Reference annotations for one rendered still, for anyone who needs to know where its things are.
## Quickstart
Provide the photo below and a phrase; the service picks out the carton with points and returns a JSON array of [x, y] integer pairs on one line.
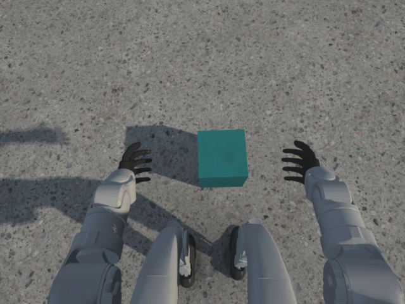
[[222, 158]]

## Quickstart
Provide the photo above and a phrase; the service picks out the robot right hand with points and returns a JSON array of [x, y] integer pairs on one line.
[[308, 161]]

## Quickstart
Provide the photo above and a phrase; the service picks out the robot right shin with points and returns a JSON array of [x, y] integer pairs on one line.
[[241, 261]]

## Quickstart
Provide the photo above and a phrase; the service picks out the robot left foot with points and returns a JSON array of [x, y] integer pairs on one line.
[[188, 280]]

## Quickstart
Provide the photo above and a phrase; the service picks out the right robot upper arm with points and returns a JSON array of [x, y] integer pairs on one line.
[[359, 281]]

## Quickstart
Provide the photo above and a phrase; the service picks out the right robot forearm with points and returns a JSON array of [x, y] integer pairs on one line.
[[343, 233]]

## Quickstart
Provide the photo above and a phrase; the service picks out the left robot forearm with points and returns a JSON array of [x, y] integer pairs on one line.
[[100, 238]]

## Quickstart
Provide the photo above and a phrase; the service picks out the robot left hand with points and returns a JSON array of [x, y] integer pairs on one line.
[[128, 161]]

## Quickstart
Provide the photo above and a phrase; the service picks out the left robot upper arm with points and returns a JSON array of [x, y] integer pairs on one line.
[[88, 283]]

